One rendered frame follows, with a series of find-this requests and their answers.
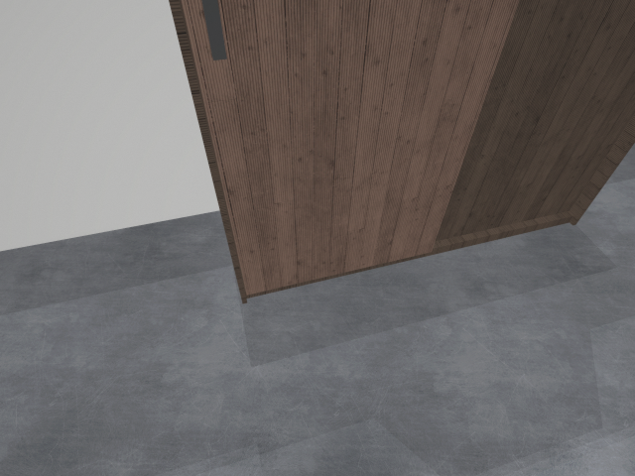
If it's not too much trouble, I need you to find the handle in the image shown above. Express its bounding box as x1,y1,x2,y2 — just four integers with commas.
201,0,227,60

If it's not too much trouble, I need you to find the wardrobe door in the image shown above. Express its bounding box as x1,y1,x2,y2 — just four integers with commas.
182,0,520,295
436,0,635,241

